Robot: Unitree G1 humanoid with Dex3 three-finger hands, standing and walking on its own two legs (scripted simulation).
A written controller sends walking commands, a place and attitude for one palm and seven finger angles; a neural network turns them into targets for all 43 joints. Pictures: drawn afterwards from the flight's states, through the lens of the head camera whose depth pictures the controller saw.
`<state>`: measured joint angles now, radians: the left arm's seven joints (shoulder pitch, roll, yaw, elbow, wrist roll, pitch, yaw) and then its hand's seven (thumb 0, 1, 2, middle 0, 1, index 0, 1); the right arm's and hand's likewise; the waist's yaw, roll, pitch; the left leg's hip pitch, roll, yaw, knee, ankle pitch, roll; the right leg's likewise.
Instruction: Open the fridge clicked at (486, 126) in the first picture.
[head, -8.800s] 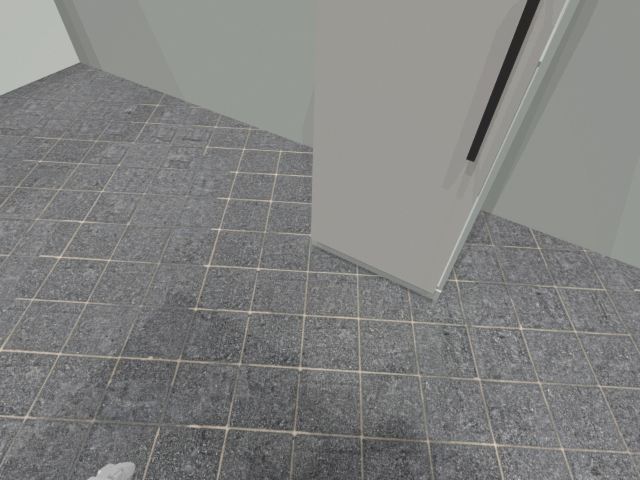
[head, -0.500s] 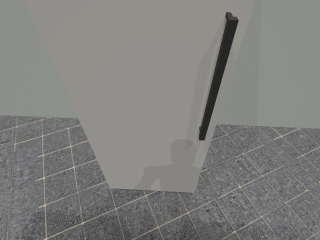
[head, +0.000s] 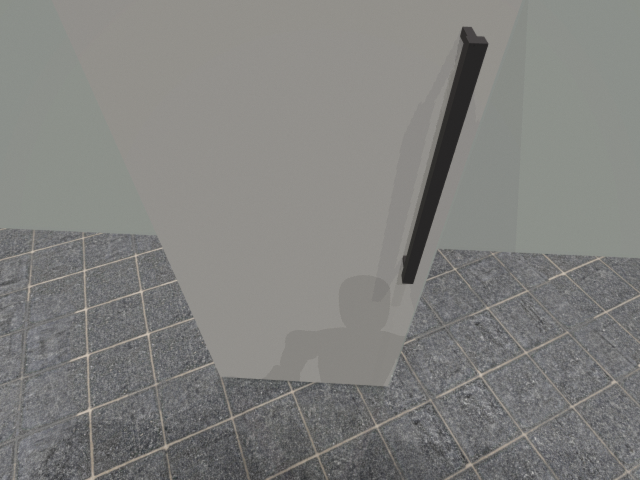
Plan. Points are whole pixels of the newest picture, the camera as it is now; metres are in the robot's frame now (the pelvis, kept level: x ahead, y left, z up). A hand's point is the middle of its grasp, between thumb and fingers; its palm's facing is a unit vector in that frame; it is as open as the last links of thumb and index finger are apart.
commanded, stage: look again from close up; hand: right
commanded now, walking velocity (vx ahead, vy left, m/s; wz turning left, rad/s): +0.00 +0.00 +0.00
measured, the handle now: (430, 184) +0.49 -0.13 +0.12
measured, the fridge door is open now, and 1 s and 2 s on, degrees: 0 0 0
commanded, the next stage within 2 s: none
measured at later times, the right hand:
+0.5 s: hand out of the picture +0.07 -0.23 -0.16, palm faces -0.03 +0.95 -0.31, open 7.4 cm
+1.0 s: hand out of the picture +0.08 -0.22 -0.16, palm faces -0.02 +0.95 -0.31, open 7.4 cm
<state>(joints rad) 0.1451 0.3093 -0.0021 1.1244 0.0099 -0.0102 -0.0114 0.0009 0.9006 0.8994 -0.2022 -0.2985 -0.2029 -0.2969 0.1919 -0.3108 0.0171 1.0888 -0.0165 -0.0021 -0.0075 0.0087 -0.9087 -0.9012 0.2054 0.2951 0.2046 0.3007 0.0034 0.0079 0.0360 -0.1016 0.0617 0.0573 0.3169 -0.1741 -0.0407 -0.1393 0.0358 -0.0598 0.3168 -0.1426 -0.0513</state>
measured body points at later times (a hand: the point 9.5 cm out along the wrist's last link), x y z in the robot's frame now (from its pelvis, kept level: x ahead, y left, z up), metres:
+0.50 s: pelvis +0.01 +0.01 +0.00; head +0.01 +0.01 +0.45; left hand +0.07 +0.30 -0.14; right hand +0.07 -0.27 -0.14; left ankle +0.00 +0.14 -0.75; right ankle +0.02 -0.08 -0.75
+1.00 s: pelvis +0.02 +0.02 +0.00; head +0.02 +0.02 +0.45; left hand +0.09 +0.31 -0.14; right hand +0.08 -0.27 -0.14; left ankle +0.00 +0.14 -0.75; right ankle +0.02 -0.08 -0.75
